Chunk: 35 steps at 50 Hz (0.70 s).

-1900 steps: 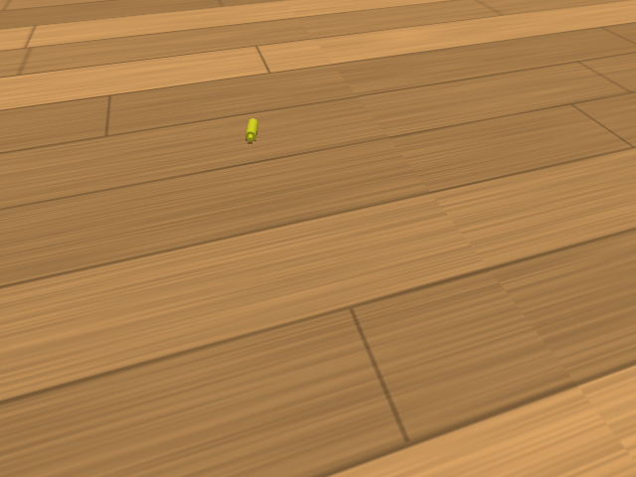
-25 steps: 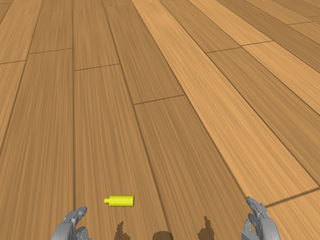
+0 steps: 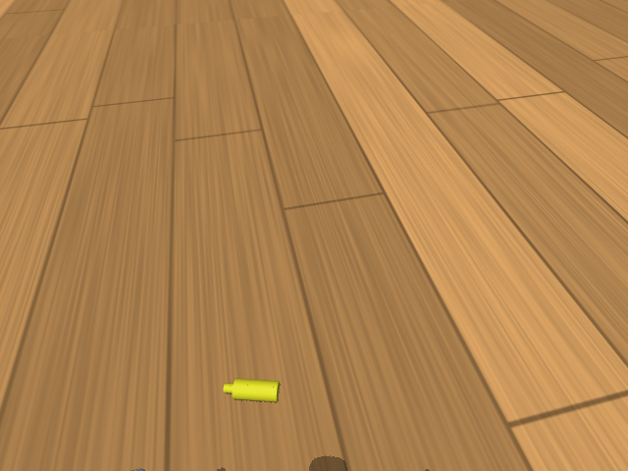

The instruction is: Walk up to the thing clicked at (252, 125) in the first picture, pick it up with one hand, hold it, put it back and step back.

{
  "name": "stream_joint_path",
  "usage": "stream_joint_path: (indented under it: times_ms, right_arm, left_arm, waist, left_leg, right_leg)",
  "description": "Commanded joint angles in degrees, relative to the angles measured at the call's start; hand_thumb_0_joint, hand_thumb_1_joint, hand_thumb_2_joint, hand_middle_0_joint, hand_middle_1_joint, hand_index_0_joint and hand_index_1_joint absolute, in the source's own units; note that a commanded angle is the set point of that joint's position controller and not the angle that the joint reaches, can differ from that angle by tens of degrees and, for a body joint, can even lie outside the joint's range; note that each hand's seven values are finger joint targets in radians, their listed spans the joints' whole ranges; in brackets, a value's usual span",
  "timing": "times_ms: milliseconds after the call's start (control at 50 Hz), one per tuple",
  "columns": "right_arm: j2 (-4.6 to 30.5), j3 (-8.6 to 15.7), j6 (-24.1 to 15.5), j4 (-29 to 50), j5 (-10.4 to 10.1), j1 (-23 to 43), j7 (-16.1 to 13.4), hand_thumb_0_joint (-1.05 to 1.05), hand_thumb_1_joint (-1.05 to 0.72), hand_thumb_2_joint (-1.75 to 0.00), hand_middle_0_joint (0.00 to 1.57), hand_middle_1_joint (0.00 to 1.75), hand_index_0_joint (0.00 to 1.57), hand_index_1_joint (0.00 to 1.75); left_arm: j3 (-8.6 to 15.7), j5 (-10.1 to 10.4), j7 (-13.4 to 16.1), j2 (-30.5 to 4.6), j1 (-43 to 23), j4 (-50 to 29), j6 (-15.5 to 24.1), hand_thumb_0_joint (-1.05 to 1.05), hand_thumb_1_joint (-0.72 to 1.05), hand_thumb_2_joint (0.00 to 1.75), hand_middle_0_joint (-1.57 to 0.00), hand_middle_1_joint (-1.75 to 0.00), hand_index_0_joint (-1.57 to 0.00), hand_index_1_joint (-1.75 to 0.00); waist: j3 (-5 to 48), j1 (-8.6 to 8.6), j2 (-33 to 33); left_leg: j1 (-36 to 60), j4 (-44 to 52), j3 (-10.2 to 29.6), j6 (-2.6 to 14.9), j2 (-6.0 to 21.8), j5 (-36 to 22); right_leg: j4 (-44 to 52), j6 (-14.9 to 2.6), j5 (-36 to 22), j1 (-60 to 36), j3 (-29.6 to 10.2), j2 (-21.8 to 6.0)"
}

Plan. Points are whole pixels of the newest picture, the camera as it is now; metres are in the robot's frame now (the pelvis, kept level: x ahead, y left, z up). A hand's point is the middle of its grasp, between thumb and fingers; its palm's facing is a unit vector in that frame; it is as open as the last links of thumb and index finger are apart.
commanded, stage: stand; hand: left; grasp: from above
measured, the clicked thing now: (251, 389) +0.49 +0.23 -0.73
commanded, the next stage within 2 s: none
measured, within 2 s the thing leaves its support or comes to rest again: neither
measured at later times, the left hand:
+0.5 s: hand out of the picture +0.04 +0.23 -0.14, palm faces +0.04 -0.94 -0.33, open 7.3 cm
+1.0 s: hand out of the picture +0.08 +0.22 -0.13, palm faces +0.03 -0.94 -0.33, open 7.3 cm
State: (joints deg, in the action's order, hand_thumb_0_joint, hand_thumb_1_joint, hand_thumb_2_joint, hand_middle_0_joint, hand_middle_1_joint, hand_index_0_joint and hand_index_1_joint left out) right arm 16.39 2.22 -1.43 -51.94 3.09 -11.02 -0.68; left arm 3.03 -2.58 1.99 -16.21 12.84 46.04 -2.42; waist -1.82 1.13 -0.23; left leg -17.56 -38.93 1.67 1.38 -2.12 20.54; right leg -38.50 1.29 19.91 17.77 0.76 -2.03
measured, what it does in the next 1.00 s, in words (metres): stands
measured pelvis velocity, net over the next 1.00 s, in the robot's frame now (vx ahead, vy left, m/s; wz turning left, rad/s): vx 0.01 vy -0.02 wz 0.01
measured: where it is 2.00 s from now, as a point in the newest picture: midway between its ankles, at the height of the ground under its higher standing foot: outside the picture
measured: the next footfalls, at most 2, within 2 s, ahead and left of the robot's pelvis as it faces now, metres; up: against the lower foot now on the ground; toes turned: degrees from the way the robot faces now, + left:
none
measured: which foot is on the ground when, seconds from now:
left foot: down 0.00-1.00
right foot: down 0.00-1.00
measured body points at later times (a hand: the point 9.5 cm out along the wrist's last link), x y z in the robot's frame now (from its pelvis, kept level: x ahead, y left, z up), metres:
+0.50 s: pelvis +0.00 +0.00 +0.02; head +0.00 -0.01 +0.47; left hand +0.04 +0.28 -0.12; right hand +0.07 -0.28 -0.12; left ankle +0.00 +0.11 -0.72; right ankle +0.01 -0.13 -0.72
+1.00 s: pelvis +0.01 -0.02 +0.03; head +0.01 -0.02 +0.48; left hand +0.08 +0.27 -0.11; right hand +0.08 -0.30 -0.12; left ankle +0.00 +0.11 -0.72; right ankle +0.01 -0.13 -0.72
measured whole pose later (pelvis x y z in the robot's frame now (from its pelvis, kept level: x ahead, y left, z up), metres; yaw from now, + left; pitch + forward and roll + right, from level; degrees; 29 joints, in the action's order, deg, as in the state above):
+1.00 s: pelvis +0.01 -0.02 +0.03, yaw +0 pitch -4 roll +0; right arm 17.5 0.7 -0.2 -65.0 1.0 -7.3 -1.0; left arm 1.9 -1.1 1.3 -16.8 5.8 66.1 0.3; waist -3.7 0.2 0.7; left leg -4.3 -18.9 2.9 -0.2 -0.7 11.0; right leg -18.6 0.2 10.6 4.3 1.9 -0.8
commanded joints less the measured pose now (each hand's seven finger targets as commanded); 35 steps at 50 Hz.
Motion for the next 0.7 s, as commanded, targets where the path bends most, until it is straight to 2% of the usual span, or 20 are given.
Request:
stream_joint_path:
  times_ms: [0, 100, 120, 140, 180, 240, 260, 300, 360, 400, 420, 460, 480, 520, 580, 680]
  right_arm:
    - [9.04, 2.43, -1.25, 2.7, -0.28, 3.31, -1.07, 0.0, -0.9, -0.9, 0.2, 0.3, 0.2, 0.3]
    - [9.62, 2.29, -0.78, -1.27, -0.97, 2.81, -1.4, 0.0, -0.9, -0.9, 0.2, 0.3, 0.2, 0.3]
    - [10.22, 2.43, -0.71, -2.02, -1.07, 2.6, -1.49, 0.0, -0.9, -0.9, 0.2, 0.3, 0.2, 0.3]
    - [10.16, 2.34, -0.69, -2.49, -1.11, 2.93, -1.48, 0.0, -0.9, -0.9, 0.2, 0.3, 0.2, 0.3]
    - [10.42, 2.37, -0.24, -3.5, -1.17, 3.39, -1.55, 0.0, -0.9, -0.9, 0.2, 0.3, 0.2, 0.3]
    - [10.08, 2.21, -0.1, -4.96, -1.4, 3.49, -1.46, 0.0, -0.9, -0.9, 0.2, 0.3, 0.2, 0.3]
    - [10.02, 2.17, -0.07, -5.33, -1.45, 3.92, -1.32, 0.0, -0.9, -0.9, 0.2, 0.3, 0.2, 0.3]
    - [9.89, 2.07, -0.03, -6.16, -1.46, 3.03, -1.27, 0.0, -0.9, -0.9, 0.2, 0.3, 0.2, 0.3]
    - [10.03, 1.87, 0.1, -6.95, -1.51, 3.98, -1.22, 0.0, -0.9, -0.9, 0.2, 0.3, 0.2, 0.3]
    - [10.2, 1.84, 0.2, -7.21, -1.46, 4.23, -1.16, 0.0, -0.9, -0.9, 0.2, 0.3, 0.2, 0.3]
    - [9.98, 1.72, 0.28, -7.49, -1.54, 4.36, -1.08, 0.0, -0.9, -0.9, 0.2, 0.3, 0.2, 0.3]
    - [10.48, 1.83, 0.4, -7.84, -1.54, 4.3, -1.04, 0.0, -0.9, -0.9, 0.2, 0.3, 0.2, 0.3]
    - [10.33, 1.8, 0.34, -7.8, -1.58, 4.41, -0.98, 0.0, -0.9, -0.9, 0.2, 0.3, 0.2, 0.3]
    - [10.26, 1.54, 0.33, -8.36, -1.64, 3.9, -0.94, 0.0, -0.9, -0.9, 0.2, 0.3, 0.2, 0.3]
    - [10.59, 1.43, 0.13, -8.69, -1.68, 4.22, -0.97, 0.0, -0.9, -0.9, 0.2, 0.3, 0.2, 0.3]
    - [11.24, 1.22, 0.19, -9.08, -1.79, 4.73, -1.02, 0.0, -0.9, -0.9, 0.2, 0.3, 0.2, 0.3]
  left_arm:
    - [2.06, 0.35, 0.51, -8.18, -3.26, -0.59, 3.15, 0.0, 0.9, 0.9, -0.2, -0.3, -0.2, -0.3]
    - [1.77, 0.83, 0.44, -8.99, -2.86, 5.29, 3.23, 0.0, 0.9, 0.9, -0.2, -0.3, -0.2, -0.3]
    - [1.7, 0.89, 0.49, -9.13, -3.16, 6.22, 3.07, 0.0, 0.9, 0.9, -0.2, -0.3, -0.2, -0.3]
    - [1.67, 0.89, 0.48, -9.2, -3.42, 6.99, 3.17, 0.0, 0.9, 0.9, -0.2, -0.3, -0.2, -0.3]
    - [1.54, 0.86, 0.54, -9.37, -3.84, 8.63, 3.16, 0.0, 0.9, 0.9, -0.2, -0.3, -0.2, -0.3]
    - [1.33, 0.79, 0.48, -9.77, -3.97, 10.9, 3.21, 0.0, 0.9, 0.9, -0.2, -0.3, -0.2, -0.3]
    - [1.06, 0.81, 0.41, -9.27, -3.25, 11.67, 3.34, 0.0, 0.9, 0.9, -0.2, -0.3, -0.2, -0.3]
    - [1.05, 0.81, 0.47, -9.75, -4.22, 12.32, 3.55, 0.0, 0.9, 0.9, -0.2, -0.3, -0.2, -0.3]
    - [0.91, 0.79, 0.46, -9.93, -4.39, 13.64, 3.42, 0.0, 0.9, 0.9, -0.2, -0.3, -0.2, -0.3]
    - [1.03, 0.85, 0.5, -10.41, -4.79, 14.25, 3.49, 0.0, 0.9, 0.9, -0.2, -0.3, -0.2, -0.3]
    - [0.86, 0.88, 0.4, -10.39, -4.39, 14.64, 3.48, 0.0, 0.9, 0.9, -0.2, -0.3, -0.2, -0.3]
    - [0.86, 0.79, 0.36, -10.4, -4.54, 15.22, 3.43, 0.0, 0.9, 0.9, -0.2, -0.3, -0.2, -0.3]
    - [0.85, 0.79, 0.37, -10.67, -4.82, 15.37, 3.56, 0.0, 0.9, 0.9, -0.2, -0.3, -0.2, -0.3]
    - [0.8, 1.03, 0.25, -10.87, -5.38, 15.49, 3.64, 0.0, 0.9, 0.9, -0.2, -0.3, -0.2, -0.3]
    - [0.8, 1.09, 0.3, -11.33, -6.05, 15.78, 3.85, 0.0, 0.9, 0.9, -0.2, -0.3, -0.2, -0.3]
    - [0.66, 1.24, 0.19, -11.52, -6.7, 16.35, 3.71, 0.0, 0.9, 0.9, -0.2, -0.3, -0.2, -0.3]
  waist:
    - [2.62, 0.24, 1.47]
    - [1.4, 0.03, 1.63]
    - [1.28, -0.31, 2.67]
    - [1.48, -0.05, 2.01]
    - [0.7, -0.2, 2.05]
    - [-0.85, -0.23, 1.4]
    - [-0.84, 0.12, 0.7]
    - [-0.06, -0.4, 0.48]
    - [-1.41, -0.22, 1.17]
    - [-0.66, -0.16, 0.76]
    - [-2.02, 0.01, -0.31]
    - [-2.2, -0.07, 0.29]
    - [-1.23, -0.2, -0.28]
    - [-1.12, -0.41, 0.64]
    - [0.12, -0.47, 0.72]
    - [0.02, -0.44, 1.34]
  left_leg:
    - [1.73, 13.24, 8.02, 1.96, 5.75, -11.47]
    - [6.02, 17.12, 8.01, 1.12, 6.39, -14.83]
    - [6.41, 18.71, 8.28, 0.93, 6.57, -11.99]
    - [6.48, 18.97, 8.23, 0.95, 6.6, -13.47]
    - [6.17, 20.2, 8.07, 0.9, 6.5, -10.21]
    - [6.65, 21.8, 8.12, 0.46, 6.49, -9.44]
    - [7.59, 21.31, 7.74, 0.55, 6.4, -10.05]
    - [8.31, 21.23, 7.11, 0.42, 6.43, -12.91]
    - [8.25, 22.8, 7.79, 0.28, 6.62, -9.56]
    - [8.25, 22.71, 7.32, 0.38, 6.59, -10.54]
    - [8.47, 22.75, 7.26, 0.22, 6.49, -10.67]
    - [7.96, 22.97, 7.25, 0.26, 6.51, -8.23]
    - [9.1, 22.4, 6.87, 0.38, 6.62, -11.19]
    - [9.43, 22.57, 6.64, 0.23, 6.68, -10.89]
    - [10.3, 22.59, 6.55, 0.2, 7.15, -14.79]
    - [9.61, 22.95, 6.33, 0.02, 7.16, -14.82]
  right_leg:
    - [10.06, -2.72, -9.7, -5.62, -4.01, -2.97]
    - [13.75, -2.55, -11.33, -8.34, -3.78, -3.44]
    - [14.32, -2.29, -9.99, -8.2, -3.56, -3.12]
    - [14.89, -2.47, -10.84, -9.79, -3.59, -3.47]
    - [16.29, -2.18, -9.8, -10.5, -3.61, -3.62]
    - [17.91, -2.07, -8.81, -10.36, -3.59, -3.62]
    - [18.83, -2.04, -9.05, -10.55, -3.82, -3.93]
    - [19.58, -1.98, -10.55, -11.56, -4.26, -4.49]
    - [20.2, -1.79, -9.17, -10.66, -3.72, -3.96]
    - [20.77, -1.83, -9.72, -11.79, -3.89, -4.38]
    - [21.42, -1.75, -8.46, -10.69, -3.92, -4.22]
    - [21.89, -1.64, -6.9, -10.64, -4.12, -4.12]
    - [22.28, -1.91, -8.05, -11.11, -4.33, -4.64]
    - [22.45, -1.81, -8.6, -11.1, -4.49, -4.49]
    - [22.08, -1.93, -12.29, -12.7, -4.59, -4.93]
    - [22.62, -2.05, -11.76, -13.32, -4.38, -4.68]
